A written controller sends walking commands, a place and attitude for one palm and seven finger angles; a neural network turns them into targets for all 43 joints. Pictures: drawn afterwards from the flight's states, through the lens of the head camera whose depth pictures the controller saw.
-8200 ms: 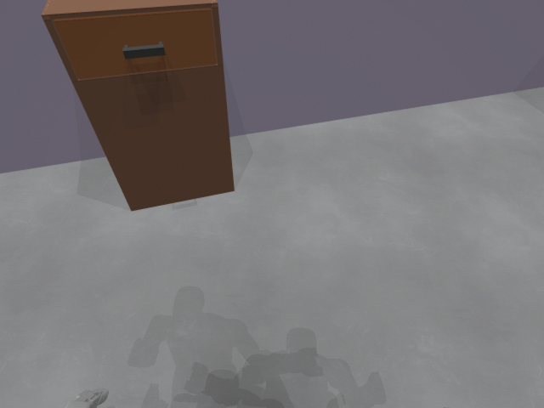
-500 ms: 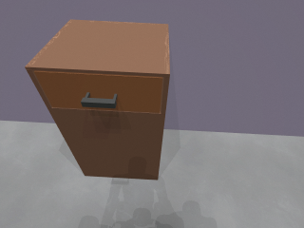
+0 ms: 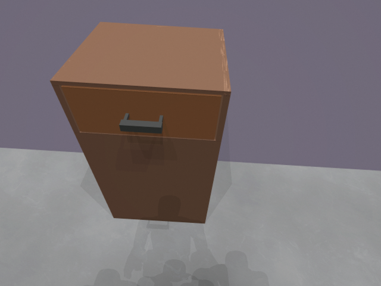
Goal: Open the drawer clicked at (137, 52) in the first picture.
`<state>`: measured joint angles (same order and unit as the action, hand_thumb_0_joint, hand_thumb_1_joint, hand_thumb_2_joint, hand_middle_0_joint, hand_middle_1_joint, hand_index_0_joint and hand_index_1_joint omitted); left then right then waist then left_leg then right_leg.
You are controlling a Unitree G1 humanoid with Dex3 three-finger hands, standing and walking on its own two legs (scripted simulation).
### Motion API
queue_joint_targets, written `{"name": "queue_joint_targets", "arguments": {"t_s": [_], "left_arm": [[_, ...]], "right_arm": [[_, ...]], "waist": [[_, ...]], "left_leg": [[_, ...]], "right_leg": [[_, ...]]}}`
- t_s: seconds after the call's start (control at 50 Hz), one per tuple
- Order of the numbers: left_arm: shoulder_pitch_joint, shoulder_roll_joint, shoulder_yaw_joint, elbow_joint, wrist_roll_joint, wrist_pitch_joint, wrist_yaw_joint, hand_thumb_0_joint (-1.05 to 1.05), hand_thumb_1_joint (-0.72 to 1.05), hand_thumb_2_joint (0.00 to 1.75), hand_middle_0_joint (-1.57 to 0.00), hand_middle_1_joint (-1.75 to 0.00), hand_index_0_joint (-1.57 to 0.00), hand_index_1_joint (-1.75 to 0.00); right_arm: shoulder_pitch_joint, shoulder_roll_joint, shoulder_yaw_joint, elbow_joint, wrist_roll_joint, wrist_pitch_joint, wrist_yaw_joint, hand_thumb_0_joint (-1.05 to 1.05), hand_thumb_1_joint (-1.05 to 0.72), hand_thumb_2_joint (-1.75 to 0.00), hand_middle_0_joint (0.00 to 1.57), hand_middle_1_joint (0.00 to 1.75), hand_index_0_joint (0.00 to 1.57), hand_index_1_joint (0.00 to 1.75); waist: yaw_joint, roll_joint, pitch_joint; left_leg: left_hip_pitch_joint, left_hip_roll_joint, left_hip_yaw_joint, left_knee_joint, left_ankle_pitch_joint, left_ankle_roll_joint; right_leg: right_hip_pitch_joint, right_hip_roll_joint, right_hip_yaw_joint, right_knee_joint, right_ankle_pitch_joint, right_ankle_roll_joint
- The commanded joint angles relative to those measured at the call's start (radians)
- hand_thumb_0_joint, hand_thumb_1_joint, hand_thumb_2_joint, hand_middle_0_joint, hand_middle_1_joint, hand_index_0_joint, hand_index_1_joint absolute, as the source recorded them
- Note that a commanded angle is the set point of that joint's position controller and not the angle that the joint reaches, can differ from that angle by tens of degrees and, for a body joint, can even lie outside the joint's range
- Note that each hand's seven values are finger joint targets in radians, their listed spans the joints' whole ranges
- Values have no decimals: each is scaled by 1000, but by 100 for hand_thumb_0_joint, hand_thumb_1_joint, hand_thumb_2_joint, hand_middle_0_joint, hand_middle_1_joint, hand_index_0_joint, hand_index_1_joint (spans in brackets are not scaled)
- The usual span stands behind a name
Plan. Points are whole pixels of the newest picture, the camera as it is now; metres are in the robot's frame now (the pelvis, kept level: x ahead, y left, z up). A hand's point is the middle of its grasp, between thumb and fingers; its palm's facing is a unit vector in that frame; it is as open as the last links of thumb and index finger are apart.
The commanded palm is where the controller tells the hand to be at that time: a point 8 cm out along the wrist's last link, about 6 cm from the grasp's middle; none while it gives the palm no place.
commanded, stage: raise the hand with hooked fingers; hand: left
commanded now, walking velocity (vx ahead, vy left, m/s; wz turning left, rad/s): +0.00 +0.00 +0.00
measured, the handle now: (142, 121) +0.56 +0.19 +0.00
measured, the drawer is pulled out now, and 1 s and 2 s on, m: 0.00 0.00 0.00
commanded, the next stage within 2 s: move the hooked fingers above the handle in 1.84 s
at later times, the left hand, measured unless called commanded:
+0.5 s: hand (91, 274) +0.15 +0.22 -0.06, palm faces +0.00 -0.10 -0.99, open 9.3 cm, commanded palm +0.16 +0.21 +0.02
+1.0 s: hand (98, 199) +0.26 +0.22 +0.05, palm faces +0.12 -0.06 -0.99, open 12.3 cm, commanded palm +0.24 +0.21 +0.10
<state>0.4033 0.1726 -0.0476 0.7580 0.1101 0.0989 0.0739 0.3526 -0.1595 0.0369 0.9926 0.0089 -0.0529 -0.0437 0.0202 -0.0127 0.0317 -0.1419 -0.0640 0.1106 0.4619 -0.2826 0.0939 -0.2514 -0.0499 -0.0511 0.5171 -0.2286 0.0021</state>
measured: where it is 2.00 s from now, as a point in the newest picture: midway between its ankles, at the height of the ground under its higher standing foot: outside the picture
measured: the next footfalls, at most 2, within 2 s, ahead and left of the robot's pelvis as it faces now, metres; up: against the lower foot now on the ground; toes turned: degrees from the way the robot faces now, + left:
none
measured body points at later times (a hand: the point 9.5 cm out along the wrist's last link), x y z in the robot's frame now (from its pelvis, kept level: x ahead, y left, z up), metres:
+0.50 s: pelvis -0.01 -0.03 -0.04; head +0.02 -0.03 +0.41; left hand +0.15 +0.22 +0.00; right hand +0.28 -0.22 -0.09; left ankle -0.01 +0.05 -0.74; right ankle +0.04 -0.10 -0.74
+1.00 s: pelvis +0.03 -0.04 -0.01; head +0.07 -0.07 +0.43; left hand +0.25 +0.22 +0.10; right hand +0.23 -0.27 -0.13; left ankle -0.01 +0.05 -0.74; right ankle +0.04 -0.10 -0.74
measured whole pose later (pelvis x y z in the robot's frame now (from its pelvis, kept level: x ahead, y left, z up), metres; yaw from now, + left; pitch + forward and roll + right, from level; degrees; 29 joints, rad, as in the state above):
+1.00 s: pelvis +0.03 -0.04 -0.01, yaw +3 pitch +6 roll +1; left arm 0.24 0.43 -0.01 -0.10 0.98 -0.02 0.32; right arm 0.13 -0.28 -0.03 0.62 -0.04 0.14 0.00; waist 0.08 0.06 -0.04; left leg -0.35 -0.06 0.05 0.60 -0.36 0.05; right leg -0.44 0.08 0.00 0.64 -0.31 -0.08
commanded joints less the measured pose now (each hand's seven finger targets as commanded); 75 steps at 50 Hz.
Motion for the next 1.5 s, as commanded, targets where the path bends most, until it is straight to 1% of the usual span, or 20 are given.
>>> {"name": "queue_joint_targets", "arguments": {"t_s": [0.0,0.02,0.1,0.16,0.22,0.24,0.3,0.34,0.38,0.48,0.52,0.58,0.66,0.72,0.8,0.94,1.18,1.32,1.4,1.48], "left_arm": [[-12,13,-105,-705,72,-26,146,0,81,86,-21,-36,-21,-36],[-148,8,-162,-895,98,-41,147,0,78,85,-21,-37,-21,-37],[-111,103,-147,-842,449,-57,223,0,69,81,-22,-43,-22,-43],[181,105,-76,-756,672,-59,286,0,62,78,-22,-48,-22,-48],[211,105,-67,-737,810,-100,303,0,55,75,-22,-53,-22,-53],[190,132,-37,-761,848,-114,317,0,53,74,-23,-54,-23,-54],[34,228,40,-928,953,-126,387,0,46,71,-23,-58,-23,-58],[-77,256,56,-987,993,-122,434,0,41,69,-24,-62,-24,-62],[-220,324,89,-1078,1028,-133,469,0,36,67,-24,-64,-24,-64],[-385,293,5,-1122,998,-170,453,0,25,62,-25,-72,-25,-72],[-345,274,-22,-1068,951,-164,412,0,20,60,-25,-75,-25,-75],[-199,261,-13,-952,887,-91,322,0,13,57,-25,-80,-25,-80],[-101,363,75,-936,870,-63,241,0,4,53,-26,-86,-26,-86],[-89,414,131,-1003,888,-92,240,0,-3,50,-27,-90,-27,-90],[-199,426,157,-1126,894,-117,278,0,-13,46,-27,-96,-27,-96],[-341,417,143,-1035,863,-119,279,0,-29,39,-29,-107,-29,-107],[-604,528,143,-1009,845,-48,102,0,-50,30,-30,-120,-30,-120],[-779,519,102,-907,820,-33,30,0,-50,30,-30,-120,-30,-120],[-875,550,97,-911,817,-42,-25,0,-50,30,-30,-120,-30,-120],[-778,531,105,-860,792,-70,-76,0,-50,30,-30,-120,-30,-120]], "right_arm": [[-107,-144,-43,-237,51,-270,-43,0,-90,-90,20,30,20,30],[-128,-161,-45,-304,51,-289,-33,0,-90,-90,20,30,20,30],[-181,-227,-68,-420,-17,-264,-1,0,-90,-90,20,30,20,30],[-295,-236,-87,-553,-60,-144,56,0,-90,-90,20,30,20,30],[-359,-221,-85,-632,-39,10,87,0,-90,-90,20,30,20,30],[-386,-213,-84,-657,-35,43,94,0,-90,-90,20,30,20,30],[-428,-192,-82,-695,-48,115,106,0,-90,-90,20,30,20,30],[-391,-170,-81,-699,-60,136,100,0,-90,-90,20,30,20,30],[-367,-165,-81,-678,-73,148,89,0,-90,-90,20,30,20,30],[-372,-178,-76,-647,-90,136,70,0,-90,-90,20,30,20,30],[-374,-182,-73,-634,-82,134,67,0,-90,-90,20,30,20,30],[-384,-174,-63,-627,-57,149,58,0,-90,-90,20,30,20,30],[-386,-164,-32,-627,-34,148,51,0,-90,-90,20,30,20,30],[-395,-160,-23,-615,-37,141,56,0,-90,-90,20,30,20,30],[-385,-170,-47,-602,-52,136,53,0,-90,-90,20,30,20,30],[-368,-178,-84,-549,-36,141,43,0,-90,-90,20,30,20,30],[-408,-183,-59,-545,-11,185,27,0,-90,-90,20,30,20,30],[-396,-179,-46,-538,6,197,23,0,-90,-90,20,30,20,30],[-396,-186,-42,-542,7,194,22,0,-90,-90,20,30,20,30],[-376,-193,-48,-546,10,192,30,0,-90,-90,20,30,20,30]], "waist": [[-25,240,-128],[-42,181,-52],[-55,-139,-69],[43,-121,-87],[80,-287,-84],[96,-270,-99],[126,0,-162],[107,101,-259],[80,115,-351],[-13,107,-316],[-17,94,-308],[13,-22,-285],[78,-138,-278],[105,-30,-309],[92,61,-364],[50,-22,-335],[75,53,-288],[57,39,-233],[55,48,-286],[65,22,-260]], "left_leg": [[-7,183,-289,-246,135,-193],[-45,159,-263,-200,109,-164],[-217,82,-221,35,6,-90],[-265,65,-227,86,-7,-92],[-426,42,-153,82,-110,-96],[-427,28,-136,94,-98,-90],[-382,22,-148,124,-41,-86],[-311,33,-176,167,14,-85],[-258,37,-214,230,61,-86],[-193,11,-192,325,48,-68],[-212,7,-185,302,61,-54],[-279,11,-182,230,117,-50],[-347,12,-153,149,156,-61],[-327,12,-144,120,223,-68],[-259,13,-147,111,274,-60],[-236,1,-143,88,213,-51],[-127,11,-130,-14,272,-50],[-100,19,-127,-62,236,-57],[-71,23,-133,-73,257,-58],[-76,30,-140,-85,280,-62]], "right_leg": [[-235,51,6,254,-180,-19],[-247,45,11,230,-140,-18],[-258,91,83,64,-155,-61],[-250,96,138,52,-212,-88],[-225,99,165,74,-297,-96],[-203,97,185,77,-295,-99],[-192,106,226,136,-199,-116],[-230,114,240,174,-125,-119],[-289,114,280,199,-111,-113],[-424,103,284,152,-155,-105],[-342,98,249,143,-69,-91],[-167,98,218,118,83,-74],[37,75,257,95,234,-58],[125,59,284,107,390,-59],[140,54,277,90,432,-62],[105,47,246,45,341,-49],[178,53,203,-39,270,-58],[163,56,156,-86,176,-56],[198,52,136,-90,178,-56],[197,58,120,-100,189,-58]]}}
